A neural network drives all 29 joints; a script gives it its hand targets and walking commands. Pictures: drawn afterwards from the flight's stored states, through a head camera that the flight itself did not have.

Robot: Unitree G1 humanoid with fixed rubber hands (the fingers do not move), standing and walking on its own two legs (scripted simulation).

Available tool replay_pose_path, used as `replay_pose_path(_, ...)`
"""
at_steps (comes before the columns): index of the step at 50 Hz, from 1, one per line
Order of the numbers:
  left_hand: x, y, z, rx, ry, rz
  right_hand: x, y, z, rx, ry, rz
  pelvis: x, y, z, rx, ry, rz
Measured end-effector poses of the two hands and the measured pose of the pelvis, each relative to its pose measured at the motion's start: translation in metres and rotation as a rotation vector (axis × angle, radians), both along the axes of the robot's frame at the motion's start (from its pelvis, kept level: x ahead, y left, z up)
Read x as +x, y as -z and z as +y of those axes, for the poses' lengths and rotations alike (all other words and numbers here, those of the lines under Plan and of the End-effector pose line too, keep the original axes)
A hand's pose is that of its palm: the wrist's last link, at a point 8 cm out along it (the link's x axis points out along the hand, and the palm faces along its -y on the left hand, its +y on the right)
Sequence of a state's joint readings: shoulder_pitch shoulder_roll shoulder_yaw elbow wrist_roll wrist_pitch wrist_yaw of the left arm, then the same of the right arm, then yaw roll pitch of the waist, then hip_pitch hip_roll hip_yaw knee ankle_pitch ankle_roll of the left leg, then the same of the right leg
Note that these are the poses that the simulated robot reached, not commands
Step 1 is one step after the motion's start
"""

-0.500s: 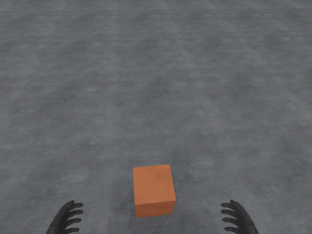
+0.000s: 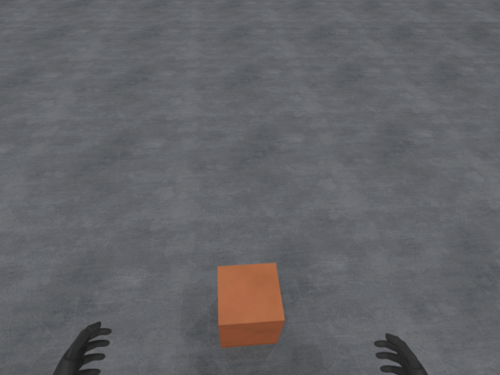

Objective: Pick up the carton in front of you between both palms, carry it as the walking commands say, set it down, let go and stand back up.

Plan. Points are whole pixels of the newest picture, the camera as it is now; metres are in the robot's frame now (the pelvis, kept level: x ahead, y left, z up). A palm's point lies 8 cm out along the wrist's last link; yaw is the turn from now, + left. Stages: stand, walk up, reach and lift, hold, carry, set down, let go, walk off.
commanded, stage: stand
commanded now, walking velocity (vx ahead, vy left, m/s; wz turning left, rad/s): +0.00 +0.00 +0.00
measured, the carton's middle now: (248, 305) +0.48 -0.02 -0.64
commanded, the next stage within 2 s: none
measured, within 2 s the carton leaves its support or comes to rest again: neither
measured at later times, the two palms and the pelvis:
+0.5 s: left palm (64, 374) +0.16 +0.29 -0.09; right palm (426, 373) +0.16 -0.29 -0.08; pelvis +0.03 +0.00 +0.00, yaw +0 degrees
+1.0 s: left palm out of the picture +0.12 +0.30 -0.09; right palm out of the picture +0.13 -0.29 -0.08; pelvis +0.01 +0.00 +0.01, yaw +0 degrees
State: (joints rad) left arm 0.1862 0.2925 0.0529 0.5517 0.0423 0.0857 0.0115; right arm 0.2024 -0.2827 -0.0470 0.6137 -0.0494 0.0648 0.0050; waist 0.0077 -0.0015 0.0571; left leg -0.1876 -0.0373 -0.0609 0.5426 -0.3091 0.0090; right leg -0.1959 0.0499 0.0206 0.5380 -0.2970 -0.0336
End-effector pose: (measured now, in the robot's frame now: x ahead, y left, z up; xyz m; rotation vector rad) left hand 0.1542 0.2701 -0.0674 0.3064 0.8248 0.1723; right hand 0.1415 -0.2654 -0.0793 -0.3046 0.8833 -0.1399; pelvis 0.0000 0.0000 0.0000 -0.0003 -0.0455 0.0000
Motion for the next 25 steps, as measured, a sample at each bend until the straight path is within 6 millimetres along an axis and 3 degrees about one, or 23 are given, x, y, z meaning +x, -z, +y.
replay_pose_path(6, -0.002, 0.006, 0.017, 0.025, -0.023, 0.033, -0.002, 0.003, -0.019, -0.051, 0.027, 0.036, 0.010, 0.001, 0.001, -0.001, 0.001, 0.031)
replay_pose_path(18, 0.004, 0.026, 0.009, -0.010, -0.015, 0.101, 0.022, -0.001, -0.017, -0.068, 0.019, 0.040, 0.028, -0.001, 0.001, -0.005, -0.005, 0.048)
replay_pose_path(25, 0.009, 0.025, 0.019, 0.010, -0.025, 0.118, 0.018, 0.002, -0.022, -0.079, 0.032, 0.078, 0.032, -0.002, 0.004, -0.005, -0.002, 0.051)
